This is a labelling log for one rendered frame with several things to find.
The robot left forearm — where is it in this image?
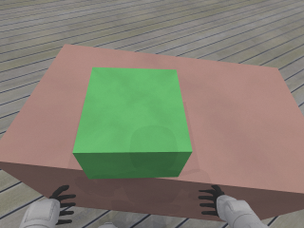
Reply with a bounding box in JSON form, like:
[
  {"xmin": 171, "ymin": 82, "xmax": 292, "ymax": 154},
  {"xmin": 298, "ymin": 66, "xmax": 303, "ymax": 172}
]
[{"xmin": 19, "ymin": 199, "xmax": 61, "ymax": 228}]

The pedestal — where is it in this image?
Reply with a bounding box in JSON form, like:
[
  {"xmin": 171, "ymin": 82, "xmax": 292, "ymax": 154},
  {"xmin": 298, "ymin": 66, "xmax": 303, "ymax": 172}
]
[{"xmin": 0, "ymin": 44, "xmax": 304, "ymax": 222}]

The carton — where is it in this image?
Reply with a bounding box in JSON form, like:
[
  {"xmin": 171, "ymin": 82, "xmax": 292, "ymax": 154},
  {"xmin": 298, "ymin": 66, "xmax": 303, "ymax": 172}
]
[{"xmin": 72, "ymin": 67, "xmax": 193, "ymax": 180}]

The robot right hand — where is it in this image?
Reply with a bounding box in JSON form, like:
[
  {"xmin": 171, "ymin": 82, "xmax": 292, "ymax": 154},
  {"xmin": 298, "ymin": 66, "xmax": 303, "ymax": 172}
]
[{"xmin": 198, "ymin": 185, "xmax": 225, "ymax": 217}]

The robot left hand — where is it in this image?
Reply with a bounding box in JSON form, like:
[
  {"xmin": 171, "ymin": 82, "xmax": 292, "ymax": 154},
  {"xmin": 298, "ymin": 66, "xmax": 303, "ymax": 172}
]
[{"xmin": 49, "ymin": 184, "xmax": 76, "ymax": 225}]

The robot right forearm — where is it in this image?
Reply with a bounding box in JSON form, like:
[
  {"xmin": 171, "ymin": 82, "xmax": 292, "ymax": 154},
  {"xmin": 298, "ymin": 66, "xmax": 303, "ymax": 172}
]
[{"xmin": 217, "ymin": 195, "xmax": 270, "ymax": 228}]

